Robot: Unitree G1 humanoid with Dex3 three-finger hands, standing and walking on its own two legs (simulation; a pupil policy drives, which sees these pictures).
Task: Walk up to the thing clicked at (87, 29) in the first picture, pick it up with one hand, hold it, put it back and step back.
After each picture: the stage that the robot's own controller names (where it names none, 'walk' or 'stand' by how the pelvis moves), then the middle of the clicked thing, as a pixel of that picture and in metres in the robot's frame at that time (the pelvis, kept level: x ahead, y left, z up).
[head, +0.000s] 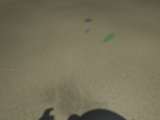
stand; (88, 31) +2.24 +0.09 -0.72
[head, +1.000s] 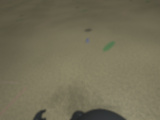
walk; (87, 40) +2.11 +0.23 -0.71
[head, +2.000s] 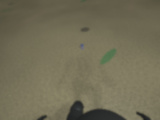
walk; (82, 46) +1.48 +0.30 -0.72
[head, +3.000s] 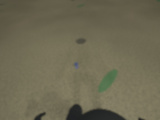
walk; (76, 65) +0.95 +0.29 -0.71
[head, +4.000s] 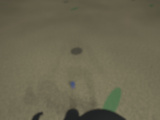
walk; (72, 85) +0.58 +0.21 -0.69
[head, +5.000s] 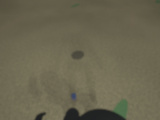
stand; (73, 96) +0.37 +0.17 -0.70
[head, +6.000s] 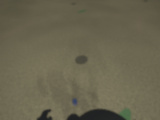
stand; (74, 102) +0.34 +0.18 -0.72
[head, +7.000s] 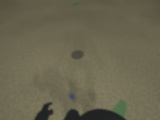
stand; (72, 96) +0.35 +0.19 -0.70
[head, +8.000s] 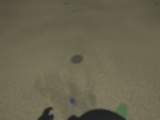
stand; (72, 101) +0.34 +0.21 -0.72
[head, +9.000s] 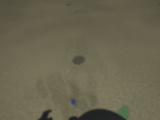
stand; (73, 102) +0.34 +0.21 -0.73
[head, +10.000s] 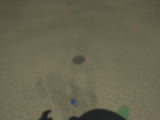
stand; (73, 102) +0.33 +0.21 -0.73
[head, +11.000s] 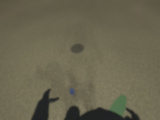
go down; (72, 91) +0.36 +0.20 -0.69
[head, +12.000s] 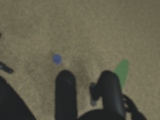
go down; (57, 60) +0.43 +0.23 -0.28
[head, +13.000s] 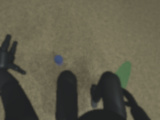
close in; (59, 60) +0.43 +0.23 -0.29
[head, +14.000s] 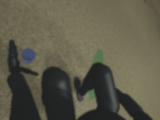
close in; (28, 56) +0.42 +0.26 -0.22
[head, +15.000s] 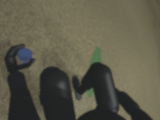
close; (25, 56) +0.41 +0.27 -0.22
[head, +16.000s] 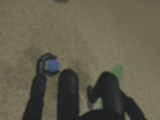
lift; (52, 66) +0.33 +0.25 -0.11
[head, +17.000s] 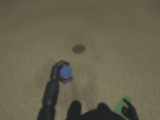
lift; (67, 75) +0.32 +0.16 +0.04
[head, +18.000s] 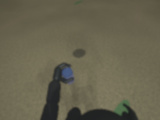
hold; (68, 76) +0.32 +0.16 +0.02
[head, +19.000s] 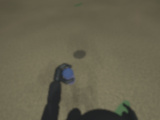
hold; (69, 76) +0.32 +0.16 +0.02
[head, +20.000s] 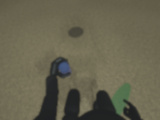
crouch; (65, 70) +0.36 +0.17 -0.05
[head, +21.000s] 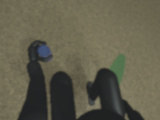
lower; (46, 54) +0.44 +0.24 -0.13
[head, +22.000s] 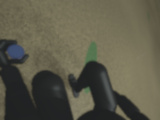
lower; (16, 53) +0.43 +0.26 -0.23
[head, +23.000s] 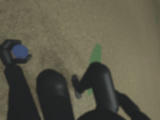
lower; (21, 53) +0.42 +0.27 -0.22
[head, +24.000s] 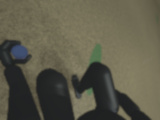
lower; (20, 54) +0.42 +0.27 -0.23
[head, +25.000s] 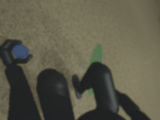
lower; (21, 53) +0.42 +0.27 -0.22
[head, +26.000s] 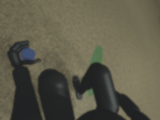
open; (28, 56) +0.42 +0.25 -0.23
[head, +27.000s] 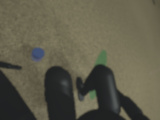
stand; (37, 55) +0.41 +0.24 -0.24
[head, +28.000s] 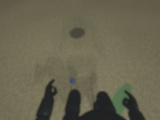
stand; (72, 81) +0.39 +0.17 -0.55
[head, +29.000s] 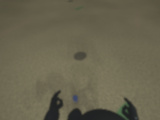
stand; (75, 99) +0.37 +0.16 -0.66
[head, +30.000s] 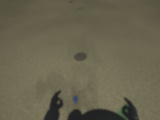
stand; (75, 99) +0.36 +0.17 -0.67
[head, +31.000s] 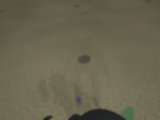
stand; (78, 100) +0.38 +0.15 -0.72
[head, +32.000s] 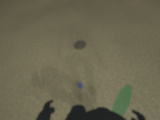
walk; (80, 86) +0.43 +0.12 -0.70
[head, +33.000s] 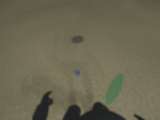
walk; (77, 73) +0.64 +0.14 -0.69
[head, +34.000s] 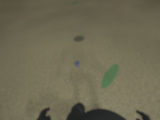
stand; (77, 64) +0.94 +0.28 -0.70
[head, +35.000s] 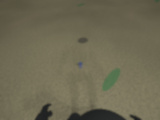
stand; (80, 65) +0.97 +0.18 -0.72
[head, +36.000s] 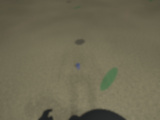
stand; (78, 66) +0.98 +0.23 -0.72
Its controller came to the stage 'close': yes
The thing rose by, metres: 0.72
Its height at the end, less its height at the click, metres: +0.00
